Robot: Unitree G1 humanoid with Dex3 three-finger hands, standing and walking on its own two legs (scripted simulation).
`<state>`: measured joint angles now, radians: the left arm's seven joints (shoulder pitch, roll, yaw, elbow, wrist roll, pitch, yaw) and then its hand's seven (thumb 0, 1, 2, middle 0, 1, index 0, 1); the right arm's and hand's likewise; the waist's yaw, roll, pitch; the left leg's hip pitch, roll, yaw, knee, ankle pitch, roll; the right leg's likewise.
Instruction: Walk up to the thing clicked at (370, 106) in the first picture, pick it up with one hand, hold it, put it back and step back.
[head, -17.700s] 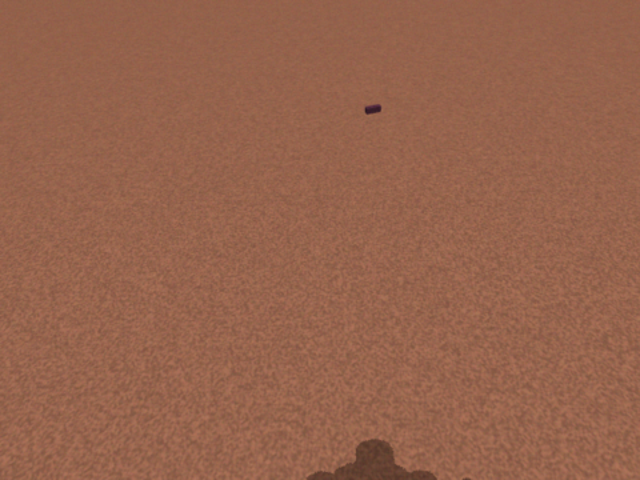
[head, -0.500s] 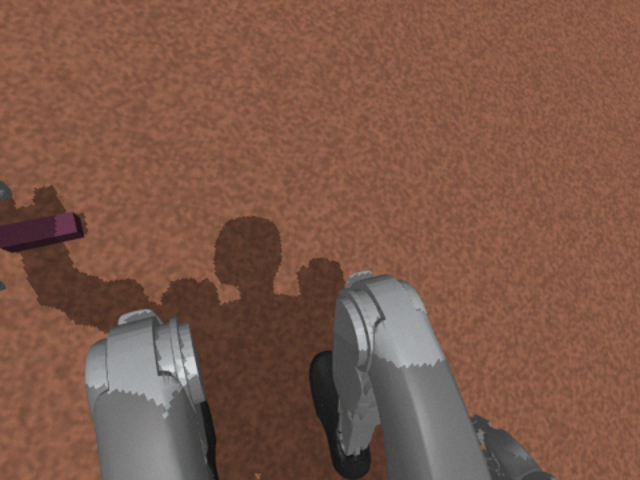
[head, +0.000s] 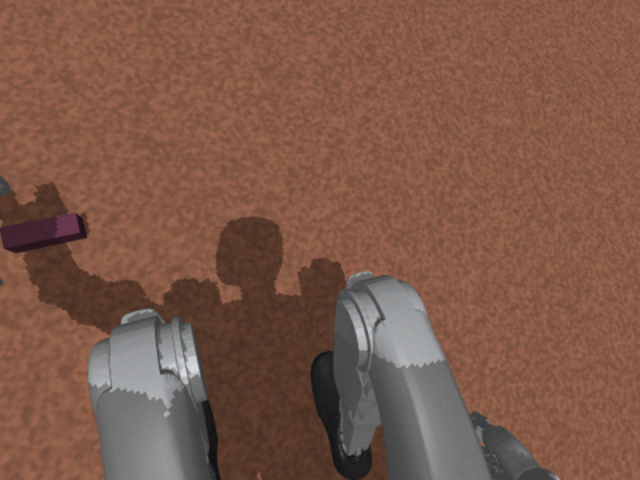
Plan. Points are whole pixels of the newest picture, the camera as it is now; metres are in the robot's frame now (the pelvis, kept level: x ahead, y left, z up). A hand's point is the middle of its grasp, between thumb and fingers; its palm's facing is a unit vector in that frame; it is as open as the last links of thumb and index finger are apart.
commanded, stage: rise first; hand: left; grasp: from above
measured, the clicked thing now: (45, 232) +0.45 +0.34 -0.29
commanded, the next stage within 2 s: approach in 0.44 s
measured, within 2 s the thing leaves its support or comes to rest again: neither
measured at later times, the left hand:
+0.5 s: hand out of the picture +0.41 +0.37 -0.17, palm faces -0.44 -0.12 -0.89, open 12.3 cm
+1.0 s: hand (38, 199) +0.46 +0.31 -0.17, palm faces -0.40 -0.09 -0.91, open 12.8 cm
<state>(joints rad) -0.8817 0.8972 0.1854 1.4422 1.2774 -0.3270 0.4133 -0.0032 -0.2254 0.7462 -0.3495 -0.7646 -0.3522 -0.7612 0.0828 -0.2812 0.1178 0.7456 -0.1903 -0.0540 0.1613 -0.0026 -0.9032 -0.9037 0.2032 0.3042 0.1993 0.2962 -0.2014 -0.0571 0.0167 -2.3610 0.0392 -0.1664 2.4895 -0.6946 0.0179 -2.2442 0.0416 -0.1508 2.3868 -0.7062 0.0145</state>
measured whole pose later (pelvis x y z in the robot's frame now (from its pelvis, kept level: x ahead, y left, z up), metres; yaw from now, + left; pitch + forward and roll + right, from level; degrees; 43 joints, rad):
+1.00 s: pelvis +0.00 +0.00 +0.01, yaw +0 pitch +33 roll -10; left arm -1.04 0.81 0.09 1.55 1.30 -0.21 0.47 0.00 -0.30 0.81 -0.30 -0.82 -0.30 -0.82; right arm 0.13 -0.28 0.15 0.71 -0.17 -0.08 0.15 0.00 -0.90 -0.90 0.20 0.30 0.20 0.30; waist -0.29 -0.04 -0.01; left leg -2.36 0.04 -0.16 2.45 -0.68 0.02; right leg -2.26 0.04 -0.14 2.36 -0.69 0.01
